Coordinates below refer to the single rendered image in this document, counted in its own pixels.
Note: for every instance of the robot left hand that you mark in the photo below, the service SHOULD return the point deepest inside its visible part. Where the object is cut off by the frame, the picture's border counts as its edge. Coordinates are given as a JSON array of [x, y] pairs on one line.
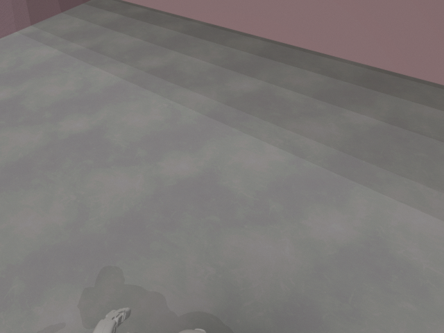
[[112, 321]]

